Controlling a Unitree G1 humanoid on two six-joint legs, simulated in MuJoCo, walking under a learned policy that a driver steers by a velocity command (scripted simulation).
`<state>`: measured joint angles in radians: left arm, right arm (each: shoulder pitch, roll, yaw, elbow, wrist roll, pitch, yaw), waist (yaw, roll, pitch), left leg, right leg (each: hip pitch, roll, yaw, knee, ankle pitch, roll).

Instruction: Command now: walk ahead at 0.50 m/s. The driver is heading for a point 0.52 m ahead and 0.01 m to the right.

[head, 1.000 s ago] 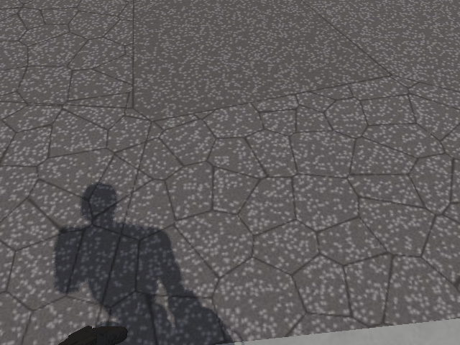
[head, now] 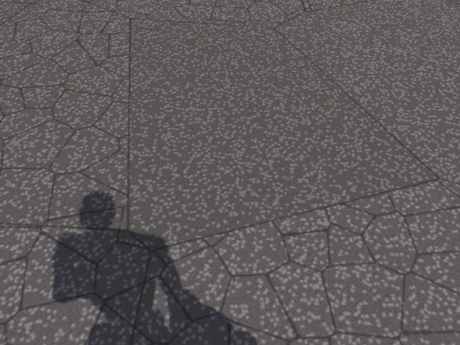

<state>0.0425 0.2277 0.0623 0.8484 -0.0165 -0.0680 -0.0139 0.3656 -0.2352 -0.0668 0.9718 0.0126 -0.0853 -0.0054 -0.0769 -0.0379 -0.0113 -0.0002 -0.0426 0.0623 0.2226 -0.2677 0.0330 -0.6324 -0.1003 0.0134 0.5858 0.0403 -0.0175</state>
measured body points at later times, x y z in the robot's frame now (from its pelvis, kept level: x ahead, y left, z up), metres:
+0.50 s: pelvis +0.27 -0.05 +0.00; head +0.29 -0.05 +0.45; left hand +0.25 +0.22 -0.13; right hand +0.46 -0.29 -0.11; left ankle +0.47 +0.12 -0.69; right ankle +0.19 -0.14 -0.74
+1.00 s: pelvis +0.45 +0.00 -0.01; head +0.46 +0.00 +0.44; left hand +0.55 +0.26 -0.14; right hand +0.55 -0.24 -0.15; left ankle +0.50 +0.10 -0.74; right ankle +0.49 -0.14 -0.74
